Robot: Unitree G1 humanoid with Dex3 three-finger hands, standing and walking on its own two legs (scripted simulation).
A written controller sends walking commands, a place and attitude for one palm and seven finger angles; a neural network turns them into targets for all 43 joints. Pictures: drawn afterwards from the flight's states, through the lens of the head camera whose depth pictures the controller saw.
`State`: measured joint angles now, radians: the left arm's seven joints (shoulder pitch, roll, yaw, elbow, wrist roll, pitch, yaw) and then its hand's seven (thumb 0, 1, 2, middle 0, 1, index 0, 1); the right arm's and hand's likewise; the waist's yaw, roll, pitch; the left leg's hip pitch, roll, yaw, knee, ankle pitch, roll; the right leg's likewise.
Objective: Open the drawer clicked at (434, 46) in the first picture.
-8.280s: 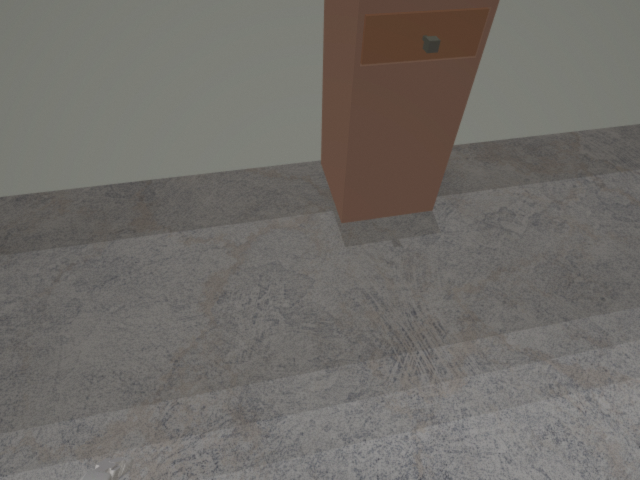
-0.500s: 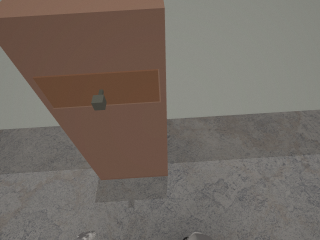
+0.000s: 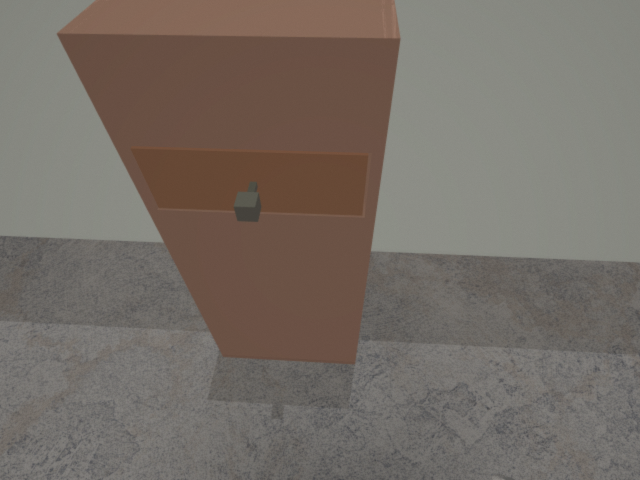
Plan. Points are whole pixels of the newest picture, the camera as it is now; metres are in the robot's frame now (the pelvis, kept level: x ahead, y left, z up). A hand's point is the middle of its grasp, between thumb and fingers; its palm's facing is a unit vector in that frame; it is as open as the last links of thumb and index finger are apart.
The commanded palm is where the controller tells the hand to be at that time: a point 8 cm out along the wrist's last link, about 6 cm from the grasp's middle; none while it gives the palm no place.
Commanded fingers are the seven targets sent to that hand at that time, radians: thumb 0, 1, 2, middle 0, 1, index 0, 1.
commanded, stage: come to a stop and stand still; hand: left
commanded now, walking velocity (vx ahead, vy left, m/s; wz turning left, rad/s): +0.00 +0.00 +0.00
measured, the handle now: (250, 199) +0.53 +0.16 +0.02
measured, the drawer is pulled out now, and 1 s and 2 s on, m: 0.00 0.00 0.00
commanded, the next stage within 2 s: look again from close up in 0.46 s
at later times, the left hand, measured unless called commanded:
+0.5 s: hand out of the picture +0.00 +0.24 -0.17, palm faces -0.01 -0.97 -0.25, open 7.4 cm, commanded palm none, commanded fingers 0.00 0.90 0.90 -0.20 -0.30 -0.20 -0.30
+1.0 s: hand out of the picture +0.13 +0.24 -0.14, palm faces -0.04 -0.95 -0.30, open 7.4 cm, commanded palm none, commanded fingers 0.00 0.90 0.90 -0.20 -0.30 -0.20 -0.30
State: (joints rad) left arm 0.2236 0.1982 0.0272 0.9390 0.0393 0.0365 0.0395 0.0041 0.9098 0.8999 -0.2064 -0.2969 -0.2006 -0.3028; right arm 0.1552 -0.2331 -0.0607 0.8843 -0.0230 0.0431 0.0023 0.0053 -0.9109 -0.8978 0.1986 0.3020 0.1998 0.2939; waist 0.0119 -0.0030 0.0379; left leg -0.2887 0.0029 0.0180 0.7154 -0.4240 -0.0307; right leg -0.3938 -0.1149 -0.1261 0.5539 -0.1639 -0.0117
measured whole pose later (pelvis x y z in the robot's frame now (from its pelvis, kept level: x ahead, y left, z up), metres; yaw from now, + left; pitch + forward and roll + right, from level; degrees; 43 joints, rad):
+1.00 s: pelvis +0.02 +0.03 +0.01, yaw -1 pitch -2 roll +0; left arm 0.14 0.26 0.01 0.99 0.01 -0.01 0.01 0.01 0.91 0.90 -0.20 -0.30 -0.20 -0.30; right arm 0.20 -0.29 -0.02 1.04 -0.02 -0.01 -0.01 0.01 -0.91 -0.90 0.20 0.30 0.20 0.29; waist -0.02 0.02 0.03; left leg -0.07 0.00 0.06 0.44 -0.34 0.01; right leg -0.27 -0.05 -0.03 0.46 -0.15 0.02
